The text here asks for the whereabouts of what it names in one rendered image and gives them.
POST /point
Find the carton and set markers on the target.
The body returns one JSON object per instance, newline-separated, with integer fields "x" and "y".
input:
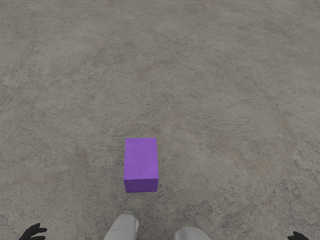
{"x": 141, "y": 173}

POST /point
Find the left robot hand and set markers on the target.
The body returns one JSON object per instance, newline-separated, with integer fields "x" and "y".
{"x": 32, "y": 230}

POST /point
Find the robot left thigh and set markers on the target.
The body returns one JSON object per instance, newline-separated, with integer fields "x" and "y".
{"x": 125, "y": 227}

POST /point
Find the robot left shin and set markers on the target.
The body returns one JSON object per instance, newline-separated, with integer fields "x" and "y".
{"x": 128, "y": 212}

